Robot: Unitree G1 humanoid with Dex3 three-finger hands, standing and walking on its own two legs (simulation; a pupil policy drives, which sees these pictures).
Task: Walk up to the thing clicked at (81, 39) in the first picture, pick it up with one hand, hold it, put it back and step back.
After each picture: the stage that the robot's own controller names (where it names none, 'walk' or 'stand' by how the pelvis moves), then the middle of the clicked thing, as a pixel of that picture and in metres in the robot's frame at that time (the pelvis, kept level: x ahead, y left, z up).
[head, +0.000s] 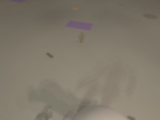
stand; (81, 37) +1.68 +0.21 -0.66
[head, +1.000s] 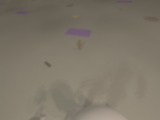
walk; (79, 45) +1.55 +0.32 -0.65
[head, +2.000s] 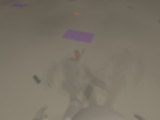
walk; (77, 56) +1.06 +0.29 -0.65
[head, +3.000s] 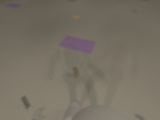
walk; (75, 72) +0.67 +0.25 -0.64
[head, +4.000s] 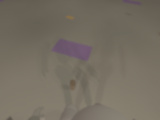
walk; (72, 85) +0.46 +0.16 -0.64
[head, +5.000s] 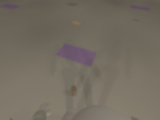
stand; (73, 91) +0.41 +0.17 -0.65
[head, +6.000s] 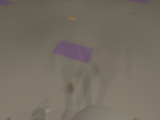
stand; (70, 88) +0.40 +0.21 -0.63
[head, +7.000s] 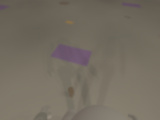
stand; (71, 92) +0.38 +0.20 -0.66
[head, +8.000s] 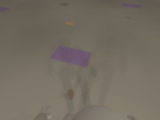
stand; (71, 94) +0.36 +0.20 -0.66
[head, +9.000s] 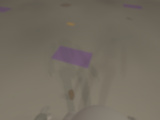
stand; (71, 95) +0.36 +0.20 -0.66
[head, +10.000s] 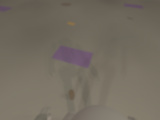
stand; (71, 95) +0.36 +0.19 -0.66
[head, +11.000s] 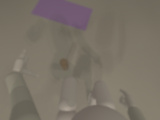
go down; (64, 65) +0.42 +0.22 -0.39
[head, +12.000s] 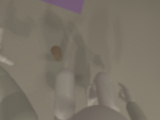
go down; (57, 55) +0.43 +0.26 -0.28
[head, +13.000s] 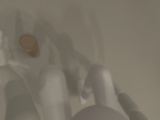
close in; (32, 49) +0.41 +0.31 -0.17
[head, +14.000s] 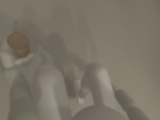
close; (22, 49) +0.40 +0.32 -0.15
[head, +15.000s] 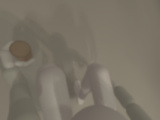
lift; (24, 54) +0.36 +0.32 -0.15
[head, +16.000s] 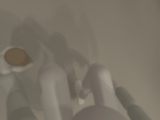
lift; (22, 59) +0.33 +0.33 -0.15
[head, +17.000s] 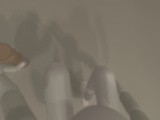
lift; (15, 58) +0.31 +0.40 -0.13
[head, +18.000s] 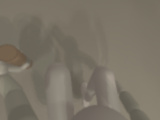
lift; (19, 59) +0.31 +0.39 -0.12
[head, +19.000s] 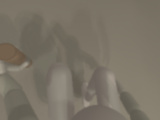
lift; (18, 58) +0.30 +0.40 -0.12
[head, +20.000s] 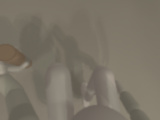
lift; (18, 59) +0.31 +0.39 -0.12
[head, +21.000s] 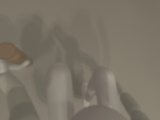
lift; (19, 58) +0.32 +0.39 -0.12
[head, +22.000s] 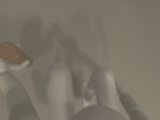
lift; (19, 57) +0.32 +0.39 -0.13
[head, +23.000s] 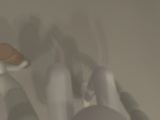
lift; (17, 59) +0.31 +0.40 -0.13
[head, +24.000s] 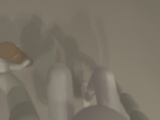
lift; (20, 57) +0.32 +0.39 -0.13
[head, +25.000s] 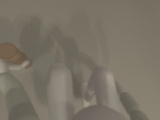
lift; (19, 58) +0.32 +0.39 -0.13
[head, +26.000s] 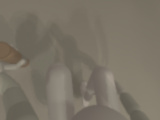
lift; (15, 58) +0.31 +0.41 -0.14
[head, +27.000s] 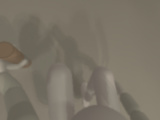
lift; (17, 58) +0.32 +0.40 -0.13
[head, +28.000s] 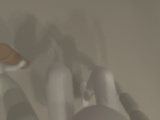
lift; (15, 59) +0.31 +0.40 -0.15
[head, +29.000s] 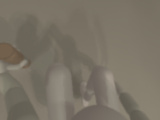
lift; (17, 58) +0.32 +0.39 -0.15
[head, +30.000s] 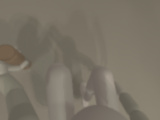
lift; (18, 60) +0.31 +0.39 -0.15
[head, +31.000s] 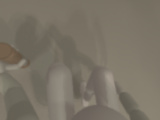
lift; (15, 58) +0.32 +0.40 -0.15
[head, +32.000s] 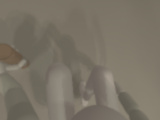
lift; (15, 59) +0.31 +0.40 -0.16
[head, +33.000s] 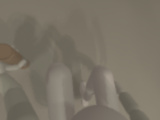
lift; (15, 59) +0.31 +0.40 -0.15
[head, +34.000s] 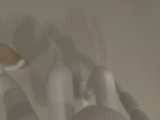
lift; (14, 59) +0.31 +0.40 -0.15
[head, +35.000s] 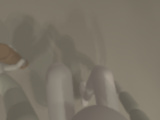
lift; (14, 59) +0.31 +0.40 -0.15
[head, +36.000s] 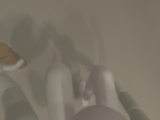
lift; (13, 59) +0.31 +0.41 -0.16
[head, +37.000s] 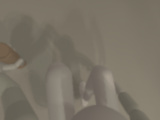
lift; (12, 58) +0.31 +0.41 -0.16
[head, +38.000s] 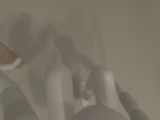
lift; (10, 58) +0.31 +0.42 -0.16
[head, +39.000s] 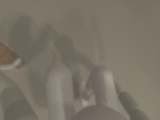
lift; (10, 58) +0.31 +0.42 -0.16
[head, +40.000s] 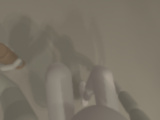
lift; (10, 59) +0.31 +0.42 -0.15
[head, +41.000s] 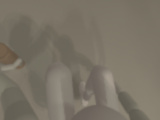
lift; (10, 59) +0.31 +0.42 -0.16
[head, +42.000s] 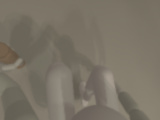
lift; (11, 58) +0.31 +0.41 -0.15
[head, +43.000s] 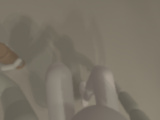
lift; (10, 59) +0.31 +0.42 -0.15
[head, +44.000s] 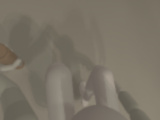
lift; (10, 59) +0.31 +0.42 -0.15
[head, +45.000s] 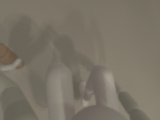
lift; (10, 59) +0.31 +0.42 -0.15
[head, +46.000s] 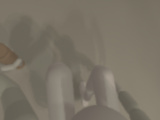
lift; (10, 59) +0.31 +0.42 -0.15
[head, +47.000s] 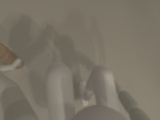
lift; (10, 59) +0.31 +0.42 -0.15
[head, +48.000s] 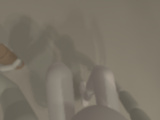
lift; (10, 59) +0.31 +0.42 -0.15
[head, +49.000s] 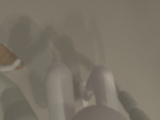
lift; (9, 59) +0.31 +0.42 -0.15
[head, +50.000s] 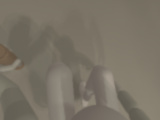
lift; (9, 59) +0.30 +0.42 -0.15
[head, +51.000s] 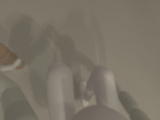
lift; (10, 59) +0.30 +0.42 -0.15
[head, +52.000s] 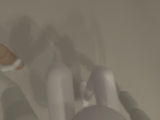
lift; (10, 60) +0.30 +0.42 -0.15
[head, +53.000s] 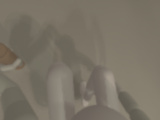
lift; (10, 59) +0.30 +0.42 -0.15
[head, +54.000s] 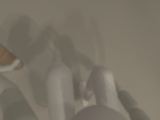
lift; (8, 60) +0.30 +0.42 -0.15
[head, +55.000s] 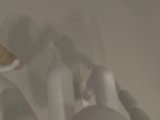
lift; (8, 60) +0.30 +0.43 -0.15
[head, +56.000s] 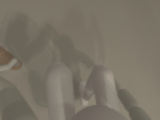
lift; (6, 59) +0.30 +0.43 -0.15
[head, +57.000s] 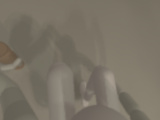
lift; (10, 59) +0.30 +0.42 -0.15
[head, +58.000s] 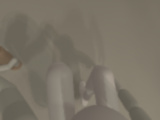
lift; (5, 59) +0.30 +0.43 -0.15
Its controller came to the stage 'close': yes
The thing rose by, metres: 0.05
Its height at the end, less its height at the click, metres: +0.00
